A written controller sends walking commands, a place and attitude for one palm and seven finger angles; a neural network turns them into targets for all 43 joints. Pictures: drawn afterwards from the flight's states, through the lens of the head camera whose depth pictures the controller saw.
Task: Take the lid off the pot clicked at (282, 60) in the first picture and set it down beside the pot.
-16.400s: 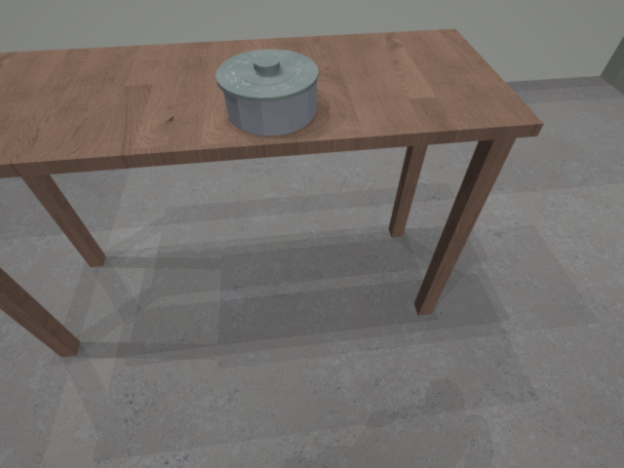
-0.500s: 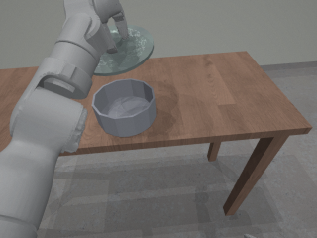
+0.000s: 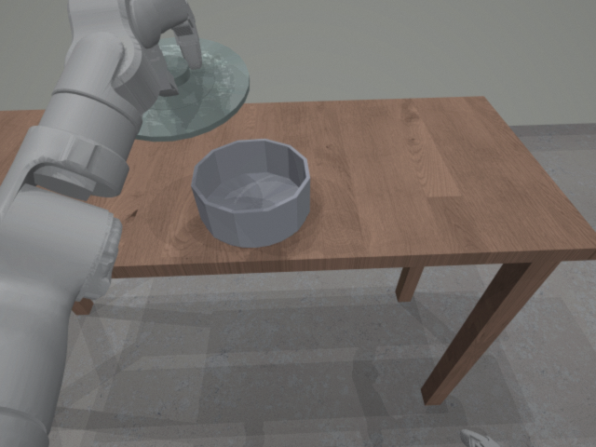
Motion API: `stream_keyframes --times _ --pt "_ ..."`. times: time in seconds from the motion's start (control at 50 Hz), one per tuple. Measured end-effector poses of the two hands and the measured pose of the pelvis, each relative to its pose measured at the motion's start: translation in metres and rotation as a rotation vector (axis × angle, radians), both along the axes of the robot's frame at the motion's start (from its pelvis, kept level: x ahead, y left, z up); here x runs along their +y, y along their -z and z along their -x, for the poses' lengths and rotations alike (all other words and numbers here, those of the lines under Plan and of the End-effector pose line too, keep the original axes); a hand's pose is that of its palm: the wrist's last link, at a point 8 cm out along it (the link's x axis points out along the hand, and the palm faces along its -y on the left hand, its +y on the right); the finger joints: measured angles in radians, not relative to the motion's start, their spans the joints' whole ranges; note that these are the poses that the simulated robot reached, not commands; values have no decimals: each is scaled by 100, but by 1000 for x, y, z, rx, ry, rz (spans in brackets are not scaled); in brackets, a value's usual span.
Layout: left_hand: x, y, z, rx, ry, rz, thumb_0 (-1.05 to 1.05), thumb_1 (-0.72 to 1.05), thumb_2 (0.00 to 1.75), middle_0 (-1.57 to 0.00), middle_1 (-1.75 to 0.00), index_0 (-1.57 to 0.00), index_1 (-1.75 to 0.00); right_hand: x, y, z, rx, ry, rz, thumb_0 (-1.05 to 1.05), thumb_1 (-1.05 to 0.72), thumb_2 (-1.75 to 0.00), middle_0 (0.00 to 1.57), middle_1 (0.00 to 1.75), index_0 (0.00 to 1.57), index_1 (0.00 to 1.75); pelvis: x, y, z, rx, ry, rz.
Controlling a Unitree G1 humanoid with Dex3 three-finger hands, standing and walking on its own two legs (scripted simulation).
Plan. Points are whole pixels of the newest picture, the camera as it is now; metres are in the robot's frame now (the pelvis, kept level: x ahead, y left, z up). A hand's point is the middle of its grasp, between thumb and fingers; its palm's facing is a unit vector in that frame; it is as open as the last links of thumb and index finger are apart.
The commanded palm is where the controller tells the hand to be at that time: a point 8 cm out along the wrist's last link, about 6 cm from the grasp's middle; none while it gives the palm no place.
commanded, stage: move the lid sideways beside the pot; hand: left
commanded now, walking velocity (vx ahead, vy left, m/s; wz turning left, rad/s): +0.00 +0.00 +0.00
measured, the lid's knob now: (169, 71) +0.49 +0.17 +0.29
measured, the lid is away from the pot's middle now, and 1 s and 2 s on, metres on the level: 0.09 0.20 0.23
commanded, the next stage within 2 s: lower the lid onto the table in 1.56 s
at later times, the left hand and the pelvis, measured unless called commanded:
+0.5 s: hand (111, 69) +0.45 +0.22 +0.31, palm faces -0.19 -0.11 -0.98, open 7.7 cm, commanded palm +0.44 +0.22 +0.38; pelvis -0.01 +0.01 +0.00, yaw +0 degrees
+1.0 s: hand (63, 74) +0.45 +0.27 +0.30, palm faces -0.18 -0.13 -0.98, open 7.7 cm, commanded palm +0.44 +0.27 +0.38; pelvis -0.01 +0.01 +0.00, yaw +1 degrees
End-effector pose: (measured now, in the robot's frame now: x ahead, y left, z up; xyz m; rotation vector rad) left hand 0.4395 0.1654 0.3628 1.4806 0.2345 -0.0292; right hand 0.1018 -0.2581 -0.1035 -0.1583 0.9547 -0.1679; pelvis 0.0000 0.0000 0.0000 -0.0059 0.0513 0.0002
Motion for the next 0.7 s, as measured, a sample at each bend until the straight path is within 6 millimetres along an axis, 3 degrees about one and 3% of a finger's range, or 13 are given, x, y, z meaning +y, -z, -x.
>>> stream_keyframes --times 0.22,0.54,0.7 --pt "23 0 8 24 -37 9 2 28 73 -56 -94 -61 -95 13 -2 -2 -13 -17 -5 1 -90 -89 20 30 20 30 5 0 10 -2 -10 6" --pt "57 -1 1 27 -72 7 2 28 73 -56 -94 -61 -95 5 4 41 102 45 16 1 -90 -89 20 30 20 30 8 0 9 14 -6 13" --pt "74 2 1 27 -103 12 2 29 73 -56 -94 -60 -95 2 3 43 113 60 21 1 -90 -89 20 30 20 30 10 0 7 13 -4 16"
